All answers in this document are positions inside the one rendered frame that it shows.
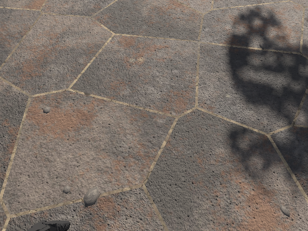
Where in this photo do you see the left robot hand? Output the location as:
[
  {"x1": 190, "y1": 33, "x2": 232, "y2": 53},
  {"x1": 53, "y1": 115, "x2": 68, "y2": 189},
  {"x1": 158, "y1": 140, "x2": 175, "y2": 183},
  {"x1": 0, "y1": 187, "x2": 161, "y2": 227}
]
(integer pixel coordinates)
[{"x1": 27, "y1": 219, "x2": 70, "y2": 231}]

